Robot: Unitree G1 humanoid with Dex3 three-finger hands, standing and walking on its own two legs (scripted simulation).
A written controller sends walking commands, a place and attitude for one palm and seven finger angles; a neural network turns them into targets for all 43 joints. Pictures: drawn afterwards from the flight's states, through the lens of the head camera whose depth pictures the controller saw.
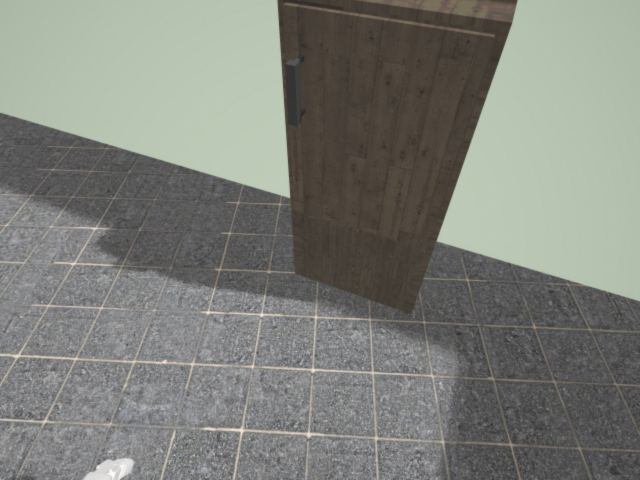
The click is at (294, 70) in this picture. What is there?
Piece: cupboard door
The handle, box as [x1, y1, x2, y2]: [285, 55, 304, 125]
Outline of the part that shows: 303,55 298,56 293,61 289,60 285,64 288,123 293,125 297,125 300,122 300,117 304,113 304,109 300,107 299,64 303,60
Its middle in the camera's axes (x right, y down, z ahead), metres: -0.06 -0.35 +0.91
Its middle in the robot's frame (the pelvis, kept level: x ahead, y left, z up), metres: +0.92 +0.10 +0.04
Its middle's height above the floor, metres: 0.81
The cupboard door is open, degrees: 0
